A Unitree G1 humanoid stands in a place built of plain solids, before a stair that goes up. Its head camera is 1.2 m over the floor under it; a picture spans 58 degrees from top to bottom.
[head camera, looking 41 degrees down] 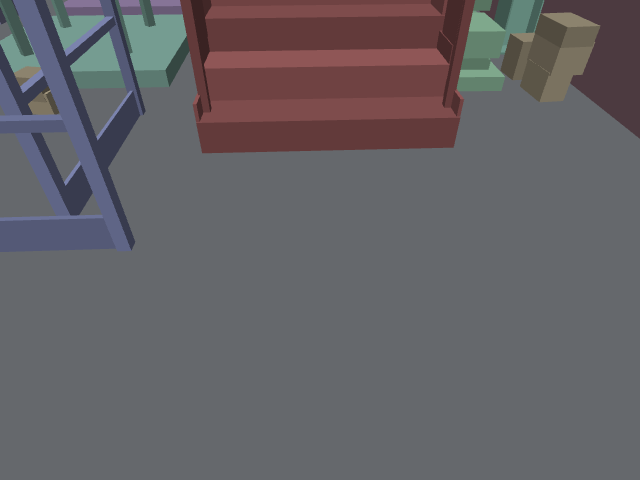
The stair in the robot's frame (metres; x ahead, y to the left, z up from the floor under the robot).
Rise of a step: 0.18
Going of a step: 0.28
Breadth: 1.40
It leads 3 degrees to the left of straight ahead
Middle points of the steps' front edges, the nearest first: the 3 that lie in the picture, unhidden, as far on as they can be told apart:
2.14 -0.05 0.18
2.41 -0.04 0.36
2.69 -0.03 0.54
